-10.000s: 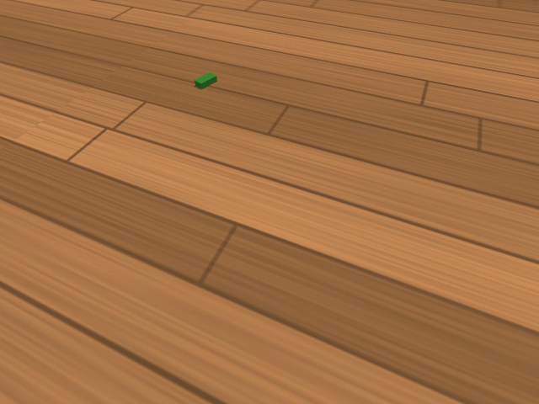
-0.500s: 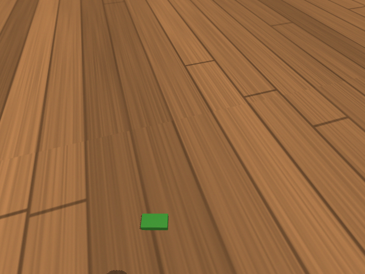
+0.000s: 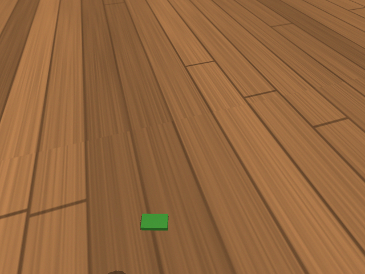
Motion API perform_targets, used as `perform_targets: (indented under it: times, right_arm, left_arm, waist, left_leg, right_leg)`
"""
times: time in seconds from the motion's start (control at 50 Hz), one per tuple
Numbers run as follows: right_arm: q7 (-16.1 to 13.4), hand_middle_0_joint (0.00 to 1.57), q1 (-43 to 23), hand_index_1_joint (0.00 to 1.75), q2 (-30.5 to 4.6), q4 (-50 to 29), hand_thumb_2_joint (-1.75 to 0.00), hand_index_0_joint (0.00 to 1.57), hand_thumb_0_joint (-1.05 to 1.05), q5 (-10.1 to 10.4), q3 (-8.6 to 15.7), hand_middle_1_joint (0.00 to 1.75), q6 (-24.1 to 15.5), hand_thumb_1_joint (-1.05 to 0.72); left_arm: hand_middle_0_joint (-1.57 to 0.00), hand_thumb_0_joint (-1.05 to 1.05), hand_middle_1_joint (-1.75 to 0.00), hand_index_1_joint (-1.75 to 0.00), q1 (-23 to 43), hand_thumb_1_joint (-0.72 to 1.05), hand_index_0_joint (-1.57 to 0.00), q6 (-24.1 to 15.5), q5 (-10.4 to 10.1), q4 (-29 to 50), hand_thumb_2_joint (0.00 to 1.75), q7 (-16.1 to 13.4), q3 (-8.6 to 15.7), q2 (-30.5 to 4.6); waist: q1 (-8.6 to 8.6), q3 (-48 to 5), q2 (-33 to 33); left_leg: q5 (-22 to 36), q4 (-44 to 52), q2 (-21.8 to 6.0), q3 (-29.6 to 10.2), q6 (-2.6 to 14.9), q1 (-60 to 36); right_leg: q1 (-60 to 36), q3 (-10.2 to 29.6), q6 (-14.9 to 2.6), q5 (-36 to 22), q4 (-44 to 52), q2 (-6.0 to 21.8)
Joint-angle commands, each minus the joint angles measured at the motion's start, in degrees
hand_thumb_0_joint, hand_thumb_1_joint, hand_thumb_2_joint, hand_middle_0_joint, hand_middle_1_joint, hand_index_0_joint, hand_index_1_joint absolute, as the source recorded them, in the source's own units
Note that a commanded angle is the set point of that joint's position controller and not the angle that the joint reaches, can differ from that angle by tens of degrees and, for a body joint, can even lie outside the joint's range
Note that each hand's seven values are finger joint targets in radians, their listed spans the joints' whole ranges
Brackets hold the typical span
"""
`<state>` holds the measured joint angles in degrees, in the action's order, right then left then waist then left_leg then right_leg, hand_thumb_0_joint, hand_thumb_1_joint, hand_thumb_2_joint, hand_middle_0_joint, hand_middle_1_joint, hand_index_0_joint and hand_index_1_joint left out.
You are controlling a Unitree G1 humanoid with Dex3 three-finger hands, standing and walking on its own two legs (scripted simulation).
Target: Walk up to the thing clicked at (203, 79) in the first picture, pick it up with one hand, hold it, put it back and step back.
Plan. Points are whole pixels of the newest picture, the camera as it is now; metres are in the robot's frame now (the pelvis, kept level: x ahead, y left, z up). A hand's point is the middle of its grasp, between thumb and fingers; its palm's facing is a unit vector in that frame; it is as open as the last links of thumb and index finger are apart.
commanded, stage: stand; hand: left
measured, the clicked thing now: (154, 222) +0.49 +0.18 -0.76
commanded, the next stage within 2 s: walk up in 0.24 s
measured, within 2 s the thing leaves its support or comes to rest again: neither
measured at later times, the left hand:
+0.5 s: hand out of the picture +0.09 +0.23 -0.16, palm faces -0.08 -0.92 -0.39, open 7.4 cm
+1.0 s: hand (113, 269) +0.17 +0.20 -0.17, palm faces -0.02 -0.91 -0.41, open 7.4 cm
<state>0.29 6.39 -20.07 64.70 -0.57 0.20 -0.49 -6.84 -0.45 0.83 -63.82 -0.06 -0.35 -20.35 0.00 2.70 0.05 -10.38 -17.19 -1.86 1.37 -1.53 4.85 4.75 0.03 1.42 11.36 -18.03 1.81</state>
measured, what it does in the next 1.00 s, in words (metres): steps on the spot: right foot, then left foot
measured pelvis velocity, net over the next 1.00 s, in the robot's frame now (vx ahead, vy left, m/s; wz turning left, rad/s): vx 0.07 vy -0.07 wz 0.01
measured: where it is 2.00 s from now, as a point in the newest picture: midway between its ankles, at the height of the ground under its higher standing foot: outside the picture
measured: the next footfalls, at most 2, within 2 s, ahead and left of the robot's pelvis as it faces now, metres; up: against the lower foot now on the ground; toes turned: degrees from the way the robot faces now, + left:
right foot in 0.50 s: +0.09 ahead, -0.21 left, +0.00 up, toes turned -4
left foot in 0.98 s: +0.12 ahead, +0.06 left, +0.00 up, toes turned -1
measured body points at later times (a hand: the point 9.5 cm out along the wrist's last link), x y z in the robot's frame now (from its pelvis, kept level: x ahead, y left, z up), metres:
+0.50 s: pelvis +0.02 -0.06 -0.02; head +0.04 -0.06 +0.43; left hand +0.09 +0.28 -0.13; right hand +0.04 -0.40 -0.13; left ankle -0.01 +0.13 -0.75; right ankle +0.04 -0.20 -0.74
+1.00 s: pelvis +0.07 -0.07 -0.03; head +0.12 -0.07 +0.42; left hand +0.17 +0.25 -0.14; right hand +0.16 -0.39 -0.15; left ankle +0.09 +0.06 -0.75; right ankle +0.05 -0.21 -0.75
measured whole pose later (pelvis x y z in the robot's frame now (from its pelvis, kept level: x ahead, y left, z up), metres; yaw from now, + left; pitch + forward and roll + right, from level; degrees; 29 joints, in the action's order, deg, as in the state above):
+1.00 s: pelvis +0.07 -0.07 -0.03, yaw +0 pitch -3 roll +0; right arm 0.8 8.8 -22.1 52.2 -1.5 3.7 1.8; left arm -8.5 -1.0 0.4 -50.9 -1.7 1.6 -22.2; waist 0.2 9.5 -0.2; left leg -17.6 -37.7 0.2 -1.2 0.7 17.0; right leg 14.5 -2.4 0.9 22.7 -40.3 4.1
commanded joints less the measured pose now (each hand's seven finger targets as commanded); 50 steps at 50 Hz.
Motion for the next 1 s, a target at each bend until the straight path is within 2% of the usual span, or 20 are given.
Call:
perform_targets:
  times: [0.0,0.2,0.22,0.26,0.28,0.32,0.42,0.46,0.48,0.5,0.52,0.54,0.56,0.62,0.72,0.82,0.9,0.94,0.96,0.98]
  right_arm:
    - [-0.7,0.2,-1.9,0.3,-12.1,-3.2,-0.9,0.2,0.0,0.0,2.3,0.3,-1.0,-0.9]
    - [-0.7,0.2,-1.9,0.3,-12.2,-3.3,-0.9,0.2,0.0,0.1,2.3,0.3,-1.1,-0.9]
    - [-1.5,0.2,5.3,0.3,-16.3,-4.3,-0.9,0.2,0.0,-0.4,5.0,0.3,-2.1,-0.9]
    - [-2.3,0.2,9.4,0.3,-19.6,-3.8,-0.9,0.2,0.0,-0.6,6.7,0.3,-2.6,-0.9]
    - [-2.7,0.2,10.2,0.3,-20.8,-4.5,-0.9,0.2,0.0,-0.9,7.7,0.3,-3.0,-0.9]
    - [-3.1,0.2,6.3,0.3,-21.7,-7.7,-0.9,0.2,0.0,-1.3,8.8,0.3,-3.5,-0.9]
    - [-2.1,0.2,3.2,0.3,-17.9,-11.9,-0.9,0.2,0.0,-2.2,7.9,0.3,-3.6,-0.9]
    - [-1.4,0.2,0.3,0.3,-16.1,-13.6,-0.9,0.2,0.0,-1.7,7.0,0.3,-2.6,-0.9]
    - [-1.3,0.2,-0.2,0.3,-13.2,-14.2,-0.9,0.2,0.0,-1.2,6.1,0.3,-1.8,-0.9]
    - [-1.2,0.2,2.7,0.3,-8.9,-14.8,-0.9,0.2,0.0,-0.8,4.5,0.3,-1.2,-0.9]
    - [-1.3,0.2,4.5,0.3,-6.1,-15.7,-0.9,0.2,0.0,-0.4,3.3,0.3,-0.4,-0.9]
    - [-1.6,0.2,5.4,0.3,-11.1,-14.6,-0.9,0.2,0.0,-0.1,4.9,0.3,0.4,-0.9]
    - [-1.6,0.2,6.3,0.3,-13.6,-13.5,-0.9,0.2,0.0,-0.1,5.8,0.3,0.4,-0.9]
    - [-1.4,0.2,9.7,0.3,-12.8,-10.9,-0.9,0.2,0.0,1.0,4.7,0.3,0.7,-0.9]
    - [-1.4,0.2,7.9,0.3,-12.1,-12.1,-0.9,0.2,0.0,-0.3,4.5,0.3,1.9,-0.9]
    - [-0.8,0.2,5.0,0.3,-13.3,-15.1,-0.9,0.2,0.0,-1.1,5.8,0.3,2.1,-0.9]
    - [0.0,0.2,6.4,0.3,-12.1,-15.5,-0.9,0.2,0.0,-0.9,6.2,0.3,1.9,-0.9]
    - [0.2,0.2,8.8,0.3,-12.1,-15.0,-0.9,0.2,0.0,-0.7,6.6,0.3,1.4,-0.9]
    - [0.0,0.2,9.1,0.3,-14.3,-15.0,-0.9,0.2,0.0,-1.1,7.3,0.3,0.9,-0.9]
    - [-0.2,0.2,6.7,0.3,-18.0,-16.5,-0.9,0.2,0.0,-1.3,8.1,0.3,0.4,-0.9]
  left_arm:
    - [-0.2,0.0,-0.3,-0.3,1.8,0.9,-0.2,-1.1,-0.3,2.9,0.9,-0.5,2.8,-12.4]
    - [-0.2,0.0,-0.3,-0.3,1.4,0.9,-0.2,-1.2,-0.3,2.8,0.9,-0.6,2.6,-12.0]
    - [-0.2,0.0,-0.3,-0.3,0.8,0.9,-0.2,0.1,1.4,6.3,0.9,0.9,6.1,-15.6]
    - [-0.2,0.0,-0.3,-0.3,1.8,0.9,-0.2,1.5,2.0,7.7,0.9,1.7,5.9,-13.1]
    - [-0.2,0.0,-0.3,-0.3,2.7,0.9,-0.2,2.3,2.5,9.1,0.9,2.1,6.4,-13.6]
    - [-0.2,0.0,-0.3,-0.3,-0.1,0.9,-0.2,2.9,1.9,10.3,0.9,2.8,7.3,-13.6]
    - [-0.2,0.0,-0.3,-0.3,-3.2,0.9,-0.2,2.1,1.1,11.8,0.9,4.4,7.4,-12.1]
    - [-0.2,0.0,-0.3,-0.3,-8.1,0.9,-0.2,1.1,1.1,10.1,0.9,3.6,7.1,-10.5]
    - [-0.2,0.0,-0.3,-0.3,-12.8,0.9,-0.2,0.6,0.9,7.8,0.9,2.8,7.5,-11.5]
    - [-0.2,0.0,-0.3,-0.3,-14.8,0.9,-0.2,0.0,1.3,7.6,0.9,1.9,8.6,-15.7]
    - [-0.2,0.0,-0.3,-0.3,-12.0,0.9,-0.2,-0.6,1.7,9.5,0.9,1.0,9.0,-19.3]
    - [-0.2,0.0,-0.3,-0.3,-7.8,0.9,-0.2,-0.3,1.8,11.3,0.9,0.8,8.9,-21.3]
    - [-0.2,0.0,-0.3,-0.3,-5.6,0.9,-0.2,-0.2,1.8,12.3,0.9,0.7,8.9,-21.6]
    - [-0.2,0.0,-0.3,-0.3,-3.2,0.9,-0.2,-1.4,0.3,13.0,0.9,-0.2,7.3,-15.7]
    - [-0.2,0.0,-0.3,-0.3,-7.0,0.9,-0.2,-3.0,-0.1,13.3,0.9,-1.5,7.1,-15.5]
    - [-0.2,0.0,-0.3,-0.3,-6.5,0.9,-0.2,-2.8,-0.5,15.1,0.9,-2.6,7.3,-17.2]
    - [-0.2,0.0,-0.3,-0.3,-2.7,0.9,-0.2,-2.2,-0.6,16.6,0.9,-2.7,6.7,-17.0]
    - [-0.2,0.0,-0.3,-0.3,-0.3,0.9,-0.2,-1.6,-0.8,17.1,0.9,-2.5,6.3,-16.9]
    - [-0.2,0.0,-0.3,-0.3,-0.3,0.9,-0.2,-1.3,-1.2,17.4,0.9,-2.4,5.8,-14.9]
    - [-0.2,0.0,-0.3,-0.3,-1.3,0.9,-0.2,-0.9,-1.9,18.0,0.9,-2.2,5.1,-12.1]
  waist:
    - [-0.2,-2.9,-0.3]
    - [0.0,-3.8,-0.4]
    - [-1.88,-5.0,-4.6]
    - [-3.37,-1.7,3.2]
    - [-4.2,0.3,4.0]
    - [-1.3,3.9,5.5]
    - [0.18,2.1,11.7]
    - [2.89,-0.2,11.0]
    - [4.6,-1.4,4.2]
    - [5.05,-1.8,-9.8]
    - [3.72,-0.7,-17.2]
    - [2.88,-0.4,-9.6]
    - [1.99,2.3,-9.5]
    - [-0.43,0.6,-6.8]
    - [1.69,-1.4,-4.0]
    - [1.89,-2.2,-6.1]
    - [-0.15,-3.7,-8.4]
    - [-2.13,-5.0,-7.4]
    - [-2.38,-6.4,-1.5]
    - [-1.11,-7.3,7.3]
  left_leg:
    - [7.7,2.1,-6.0,-4.4,2.04,-0.7]
    - [11.0,1.5,-6.2,-4.5,2.16,-1.5]
    - [2.7,-0.1,-7.1,-6.2,5.14,-5.8]
    - [-6.9,3.8,-15.8,-15.2,11.35,-10.0]
    - [-9.7,6.3,-20.7,-19.4,14.39,-8.0]
    - [-11.9,7.7,-24.2,-21.0,16.44,-0.1]
    - [-0.6,-0.1,-14.8,-6.2,11.54,1.9]
    - [7.6,-8.7,-10.7,-0.2,8.64,6.8]
    - [1.5,-17.4,-6.9,2.3,6.32,11.4]
    - [-12.0,-28.7,-2.0,5.8,3.69,15.9]
    - [-26.5,-35.6,3.0,-0.6,1.74,21.2]
    - [-24.8,-38.6,1.2,-5.3,1.9,16.9]
    - [-23.9,-40.7,0.1,-5.6,2.14,16.3]
    - [-18.0,-39.6,-1.3,-9.5,2.37,19.0]
    - [-17.4,-33.4,0.2,-10.6,2.06,18.5]
    - [-15.0,-30.7,-0.6,-7.2,2.63,18.9]
    - [-10.9,-22.7,0.4,-3.0,3.55,12.9]
    - [0.6,-12.6,1.1,-1.9,4.46,6.7]
    - [15.1,-9.1,-2.6,-7.1,5.97,3.4]
    - [25.6,-7.5,-11.1,-19.5,9.95,0.0]
  right_leg:
    - [1.7,4.2,-2.28,-8.5,3.1,5.8]
    - [1.4,4.0,-2.27,-11.7,2.4,5.8]
    - [5.6,2.1,-3.3,-3.3,-4.0,1.5]
    - [19.0,0.0,-2.83,14.2,-15.6,-0.3]
    - [23.5,3.0,-2.63,19.1,-24.7,0.7]
    - [24.2,8.2,-2.93,17.6,-34.0,3.5]
    - [16.4,3.3,-2.72,13.5,-21.0,2.8]
    - [5.0,-1.6,-2.38,3.5,-9.5,-0.4]
    - [-2.4,-2.3,-1.53,-2.7,-5.7,-2.5]
    - [-4.5,6.5,-2.12,-5.6,0.4,2.7]
    - [0.6,24.0,-5.94,1.2,6.3,12.3]
    - [7.4,29.6,-11.48,16.9,8.7,17.0]
    - [10.1,30.1,-13.78,18.4,7.3,17.1]
    - [4.0,14.8,-10.22,-2.9,1.2,11.1]
    - [-0.8,13.3,-13.33,-29.0,-4.1,15.3]
    - [-1.4,11.9,-15.11,-43.2,-9.5,17.8]
    - [3.0,7.8,-12.58,-38.1,-14.5,14.5]
    - [5.9,5.1,-9.63,-30.4,-19.8,11.8]
    - [8.7,2.7,-6.38,-22.2,-24.9,8.0]
    - [15.3,-1.1,-2.9,-6.7,-32.5,0.3]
